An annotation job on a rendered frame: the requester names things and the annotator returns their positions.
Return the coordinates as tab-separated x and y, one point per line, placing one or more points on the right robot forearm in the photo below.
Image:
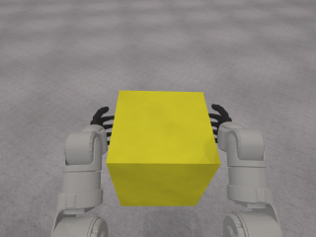
246	158

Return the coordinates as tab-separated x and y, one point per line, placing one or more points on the left robot hand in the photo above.
98	120

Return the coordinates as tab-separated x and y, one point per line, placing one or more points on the carton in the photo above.
162	149

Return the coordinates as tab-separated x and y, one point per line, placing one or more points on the left robot forearm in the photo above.
81	179

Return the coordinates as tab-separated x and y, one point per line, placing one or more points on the robot left upper arm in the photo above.
81	226

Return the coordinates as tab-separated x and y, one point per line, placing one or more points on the robot right upper arm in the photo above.
250	224

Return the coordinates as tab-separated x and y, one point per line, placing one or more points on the right robot hand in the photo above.
223	117

